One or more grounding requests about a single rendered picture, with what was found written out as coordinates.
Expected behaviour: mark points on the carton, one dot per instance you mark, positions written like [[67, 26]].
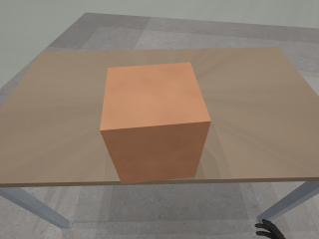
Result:
[[154, 122]]

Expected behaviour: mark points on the right robot hand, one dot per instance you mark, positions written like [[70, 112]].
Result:
[[273, 233]]

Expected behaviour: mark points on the table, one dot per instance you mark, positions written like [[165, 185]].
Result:
[[264, 123]]

